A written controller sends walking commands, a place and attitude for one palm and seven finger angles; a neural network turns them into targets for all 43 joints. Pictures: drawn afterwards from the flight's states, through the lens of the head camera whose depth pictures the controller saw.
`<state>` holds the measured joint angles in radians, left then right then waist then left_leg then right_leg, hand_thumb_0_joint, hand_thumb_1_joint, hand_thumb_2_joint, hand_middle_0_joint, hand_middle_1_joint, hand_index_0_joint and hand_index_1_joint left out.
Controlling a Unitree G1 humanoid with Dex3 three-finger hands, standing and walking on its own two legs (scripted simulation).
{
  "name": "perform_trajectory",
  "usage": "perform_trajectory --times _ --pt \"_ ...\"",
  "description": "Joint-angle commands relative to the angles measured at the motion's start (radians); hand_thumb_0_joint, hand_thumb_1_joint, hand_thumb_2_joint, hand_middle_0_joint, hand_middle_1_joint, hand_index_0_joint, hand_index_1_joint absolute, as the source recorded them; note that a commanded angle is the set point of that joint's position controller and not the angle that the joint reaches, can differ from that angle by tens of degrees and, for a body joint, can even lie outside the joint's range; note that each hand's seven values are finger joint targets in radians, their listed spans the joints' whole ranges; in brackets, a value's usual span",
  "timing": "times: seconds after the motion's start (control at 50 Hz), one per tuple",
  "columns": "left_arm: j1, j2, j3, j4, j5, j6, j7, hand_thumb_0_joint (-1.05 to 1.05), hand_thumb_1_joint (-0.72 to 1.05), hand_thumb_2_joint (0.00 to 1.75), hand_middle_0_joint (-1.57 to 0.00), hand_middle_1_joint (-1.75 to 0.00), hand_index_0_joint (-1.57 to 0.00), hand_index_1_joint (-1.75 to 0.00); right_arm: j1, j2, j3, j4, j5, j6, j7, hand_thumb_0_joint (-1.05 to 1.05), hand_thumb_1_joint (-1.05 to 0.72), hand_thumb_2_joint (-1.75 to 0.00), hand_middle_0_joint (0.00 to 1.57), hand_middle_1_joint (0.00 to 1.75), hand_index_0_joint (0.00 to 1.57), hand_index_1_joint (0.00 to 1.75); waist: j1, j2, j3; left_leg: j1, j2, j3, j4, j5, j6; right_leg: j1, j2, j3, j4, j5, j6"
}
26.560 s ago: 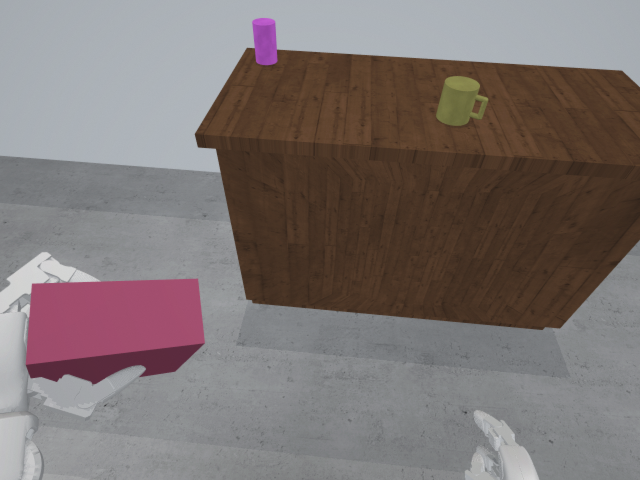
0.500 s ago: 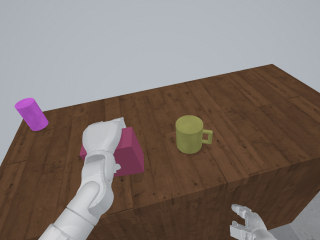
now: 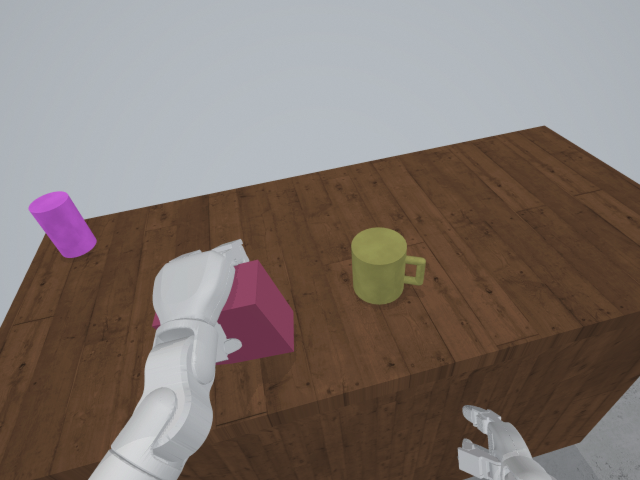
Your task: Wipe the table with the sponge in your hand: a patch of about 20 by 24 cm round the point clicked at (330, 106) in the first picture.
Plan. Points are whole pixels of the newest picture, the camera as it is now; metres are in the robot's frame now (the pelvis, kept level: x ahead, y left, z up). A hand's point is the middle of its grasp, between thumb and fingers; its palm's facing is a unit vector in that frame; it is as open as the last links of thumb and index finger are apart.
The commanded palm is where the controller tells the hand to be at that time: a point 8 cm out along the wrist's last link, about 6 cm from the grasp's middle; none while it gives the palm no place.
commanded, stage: slide back across to the middle lane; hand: left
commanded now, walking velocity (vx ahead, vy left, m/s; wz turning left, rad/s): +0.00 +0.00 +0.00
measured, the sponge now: (237, 325) +0.29 +0.16 +0.06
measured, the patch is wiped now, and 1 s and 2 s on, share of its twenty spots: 1.00 1.00 1.00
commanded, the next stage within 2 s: wipe forward along the middle lane in 0.46 s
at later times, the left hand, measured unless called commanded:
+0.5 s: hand (168, 322) +0.25 +0.22 +0.12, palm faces +0.14 -0.17 -0.97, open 10.1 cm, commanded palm +0.21 +0.22 +0.17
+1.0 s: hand (160, 313) +0.27 +0.24 +0.11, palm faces +0.03 -0.06 -1.00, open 10.1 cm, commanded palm +0.25 +0.24 +0.15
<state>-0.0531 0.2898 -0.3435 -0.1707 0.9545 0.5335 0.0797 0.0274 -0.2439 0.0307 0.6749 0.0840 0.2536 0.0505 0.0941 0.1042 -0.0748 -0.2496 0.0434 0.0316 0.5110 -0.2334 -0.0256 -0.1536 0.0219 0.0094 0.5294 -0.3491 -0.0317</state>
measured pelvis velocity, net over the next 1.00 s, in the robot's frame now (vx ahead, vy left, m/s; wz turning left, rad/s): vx -0.01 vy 0.00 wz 0.02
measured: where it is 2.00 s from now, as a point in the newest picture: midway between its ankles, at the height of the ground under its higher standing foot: outside the picture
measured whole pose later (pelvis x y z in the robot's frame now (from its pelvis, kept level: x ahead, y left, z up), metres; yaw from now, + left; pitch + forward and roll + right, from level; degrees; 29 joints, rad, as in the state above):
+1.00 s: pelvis -0.01 +0.00 +0.00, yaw +1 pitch -2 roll +0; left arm -0.13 0.41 -0.21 0.03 0.96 0.41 -0.03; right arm 0.05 -0.26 0.04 0.71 0.07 0.11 -0.03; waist 0.11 0.12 -0.05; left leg -0.24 0.04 0.01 0.47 -0.19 -0.02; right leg -0.14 0.02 -0.01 0.49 -0.31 -0.03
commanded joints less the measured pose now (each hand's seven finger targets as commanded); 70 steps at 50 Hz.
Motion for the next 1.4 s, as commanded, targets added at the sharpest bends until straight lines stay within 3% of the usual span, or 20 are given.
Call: perform_trajectory --times 0.0,0.02,0.08,0.12,0.14,0.22,0.28,0.32,0.36,0.52,0.58,0.82,0.84,0.92,1.0,1.02,1.06,1.2,1.22,1.38 --pt "-0.092 0.073 0.054 -0.146 -0.032 -0.004 -0.019 0.0 0.1 1.3 -1.2 -1.6 -1.2 -1.6 -0.299 -0.081 -0.027 -0.243 0.006 -0.09 -0.003 0.0 -0.9 -0.9 0.2 0.3 0.2 0.3 0.015 -0.161 -0.124 0.146 -0.04 -0.01 -0.016 0.257 0.069 -0.045 0.007 0.034 -0.101 0.365 -0.033" --pt "-0.078 0.137 0.122 -0.16 -0.037 -0.007 -0.015 0.0 0.1 1.3 -1.2 -1.6 -1.2 -1.6 -0.3 -0.088 -0.029 -0.243 0.002 -0.092 -0.007 0.0 -0.9 -0.9 0.2 0.3 0.2 0.3 0.018 -0.174 -0.131 0.149 -0.038 -0.017 -0.02 0.249 0.069 -0.031 0.012 0.052 -0.102 0.36 -0.037" --pt "-0.048 0.125 0.117 -0.182 -0.037 -0.008 -0.018 0.0 0.1 1.3 -1.2 -1.6 -1.2 -1.6 -0.293 -0.082 -0.024 -0.247 0.002 -0.098 -0.008 0.0 -0.9 -0.9 0.2 0.3 0.2 0.3 0.022 -0.161 -0.128 0.149 -0.039 -0.014 -0.014 0.28 0.069 -0.027 0.009 0.044 -0.095 0.404 -0.036" --pt "-0.017 0.204 0.195 -0.24 -0.045 -0.015 -0.015 0.0 0.1 1.3 -1.2 -1.6 -1.2 -1.6 -0.298 -0.088 -0.026 -0.253 -0.002 -0.1 -0.011 0.0 -0.9 -0.9 0.2 0.3 0.2 0.3 0.028 -0.159 -0.146 0.155 -0.038 -0.021 -0.017 0.283 0.069 -0.006 0.012 0.065 -0.093 0.419 -0.04" --pt "-0.04 0.158 0.147 -0.261 -0.044 -0.011 -0.02 0.0 0.1 1.3 -1.2 -1.6 -1.2 -1.6 -0.294 -0.079 -0.02 -0.263 -0.003 -0.103 -0.014 0.0 -0.9 -0.9 0.2 0.3 0.2 0.3 0.025 -0.154 -0.151 0.152 -0.043 -0.009 -0.013 0.286 0.072 -0.005 0.006 0.048 -0.09 0.43 -0.033" --pt "-0.033 0.262 0.249 -0.248 -0.049 -0.012 -0.019 0.0 0.1 1.3 -1.2 -1.6 -1.2 -1.6 -0.288 -0.092 -0.019 -0.248 -0.006 -0.11 -0.03 0.0 -0.9 -0.9 0.2 0.3 0.2 0.3 0.023 -0.158 -0.109 0.154 -0.041 -0.021 -0.018 0.256 0.07 -0.03 0.011 0.086 -0.113 0.388 -0.037" --pt "-0.022 0.236 0.231 -0.213 -0.048 -0.006 -0.027 0.0 0.1 1.3 -1.2 -1.6 -1.2 -1.6 -0.275 -0.091 -0.015 -0.244 -0.006 -0.119 -0.041 0.0 -0.9 -0.9 0.2 0.3 0.2 0.3 0.021 -0.144 -0.103 0.15 -0.046 -0.016 -0.013 0.254 0.071 -0.039 0.006 0.077 -0.116 0.384 -0.032" --pt "-0.038 0.294 0.279 -0.24 -0.047 -0.007 -0.033 0.0 0.1 1.3 -1.2 -1.6 -1.2 -1.6 -0.29 -0.098 -0.014 -0.247 -0.007 -0.126 -0.046 0.0 -0.9 -0.9 0.2 0.3 0.2 0.3 0.023 -0.138 -0.107 0.158 -0.046 -0.023 -0.018 0.236 0.07 -0.041 0.007 0.096 -0.125 0.349 -0.036" --pt "-0.056 0.248 0.231 -0.219 -0.041 -0.007 -0.042 0.0 0.1 1.3 -1.2 -1.6 -1.2 -1.6 -0.283 -0.09 -0.012 -0.245 -0.005 -0.138 -0.05 0.0 -0.9 -0.9 0.2 0.3 0.2 0.3 0.016 -0.133 -0.106 0.155 -0.049 -0.017 -0.013 0.237 0.071 -0.052 0.0 0.075 -0.126 0.335 -0.029" --pt "-0.034 0.358 0.329 -0.179 -0.028 -0.031 -0.076 0.0 0.1 1.3 -1.2 -1.6 -1.2 -1.6 -0.286 -0.108 -0.011 -0.231 -0.013 -0.167 -0.065 0.0 -0.9 -0.9 0.2 0.3 0.2 0.3 0.026 -0.148 -0.094 0.147 -0.053 -0.03 -0.019 0.203 0.073 -0.054 -0.001 0.099 -0.139 0.298 -0.029" --pt "-0.051 0.297 0.271 -0.128 -0.017 -0.044 -0.087 0.0 0.1 1.3 -1.2 -1.6 -1.2 -1.6 -0.264 -0.104 -0.011 -0.22 -0.014 -0.177 -0.07 0.0 -0.9 -0.9 0.2 0.3 0.2 0.3 0.018 -0.145 -0.087 0.143 -0.055 -0.024 -0.015 0.214 0.074 -0.062 -0.002 0.071 -0.134 0.323 -0.023" --pt "-0.235 0.288 0.258 0.02 0.003 -0.111 -0.093 0.0 0.1 1.3 -1.2 -1.6 -1.2 -1.6 -0.256 -0.11 -0.016 -0.185 -0.013 -0.212 -0.083 0.0 -0.9 -0.9 0.2 0.3 0.2 0.3 0.01 -0.158 -0.101 0.159 -0.054 -0.03 -0.059 0.175 0.069 -0.064 0.004 0.053 -0.152 0.262 -0.033" --pt "-0.241 0.234 0.211 0.027 -0.004 -0.115 -0.094 0.0 0.1 1.3 -1.2 -1.6 -1.2 -1.6 -0.246 -0.103 -0.016 -0.191 -0.012 -0.216 -0.085 0.0 -0.9 -0.9 0.2 0.3 0.2 0.3 0.009 -0.15 -0.118 0.157 -0.056 -0.02 -0.055 0.177 0.072 -0.056 -0.001 0.025 -0.148 0.265 -0.026" --pt "-0.306 0.287 0.259 0.096 0.0 -0.132 -0.085 0.0 0.1 1.3 -1.2 -1.6 -1.2 -1.6 -0.238 -0.115 -0.02 -0.172 -0.011 -0.216 -0.092 0.0 -0.9 -0.9 0.2 0.3 0.2 0.3 0.002 -0.179 -0.096 0.155 -0.055 -0.025 -0.068 0.152 0.069 -0.071 0.003 0.046 -0.166 0.241 -0.029" --pt "-0.36 0.249 0.222 0.201 0.002 -0.137 -0.084 0.0 0.1 1.3 -1.2 -1.6 -1.2 -1.6 -0.215 -0.117 -0.022 -0.154 -0.008 -0.213 -0.099 0.0 -0.9 -0.9 0.2 0.3 0.2 0.3 -0.007 -0.189 -0.079 0.137 -0.057 -0.015 -0.065 0.145 0.069 -0.083 -0.002 0.018 -0.17 0.247 -0.021" --pt "-0.363 0.299 0.271 0.204 0.0 -0.142 -0.079 0.0 0.1 1.3 -1.2 -1.6 -1.2 -1.6 -0.216 -0.122 -0.021 -0.158 -0.007 -0.216 -0.099 0.0 -0.9 -0.9 0.2 0.3 0.2 0.3 -0.004 -0.181 -0.093 0.145 -0.055 -0.019 -0.074 0.136 0.067 -0.076 0.002 0.035 -0.173 0.226 -0.028" --pt "-0.405 0.233 0.205 0.254 0.002 -0.141 -0.085 0.0 0.1 1.3 -1.2 -1.6 -1.2 -1.6 -0.206 -0.116 -0.019 -0.152 -0.001 -0.216 -0.102 0.0 -0.9 -0.9 0.2 0.3 0.2 0.3 -0.018 -0.187 -0.077 0.133 -0.057 -0.011 -0.066 0.132 0.067 -0.095 -0.003 0.015 -0.175 0.227 -0.02" --pt "-0.496 0.241 0.195 0.419 0.019 -0.152 -0.096 0.0 0.1 1.3 -1.2 -1.6 -1.2 -1.6 -0.167 -0.129 -0.023 -0.144 0.003 -0.199 -0.106 0.0 -0.9 -0.9 0.2 0.3 0.2 0.3 -0.03 -0.173 -0.062 0.102 -0.059 -0.01 -0.066 0.102 0.067 -0.116 -0.003 0.006 -0.177 0.197 -0.023" --pt "-0.508 0.286 0.239 0.432 0.02 -0.16 -0.095 0.0 0.1 1.3 -1.2 -1.6 -1.2 -1.6 -0.158 -0.137 -0.025 -0.144 0.003 -0.199 -0.105 0.0 -0.9 -0.9 0.2 0.3 0.2 0.3 -0.031 -0.188 -0.068 0.103 -0.056 -0.015 -0.073 0.092 0.066 -0.115 0.0 0.017 -0.179 0.182 -0.027" --pt "-0.583 0.252 0.206 0.527 0.031 -0.196 -0.093 0.0 0.1 1.3 -1.2 -1.6 -1.2 -1.6 -0.122 -0.139 -0.035 -0.148 0.007 -0.181 -0.104 0.0 -0.9 -0.9 0.2 0.3 0.2 0.3 -0.04 -0.158 -0.086 0.085 -0.057 -0.01 -0.056 0.105 0.068 -0.13 -0.001 -0.004 -0.164 0.21 -0.027"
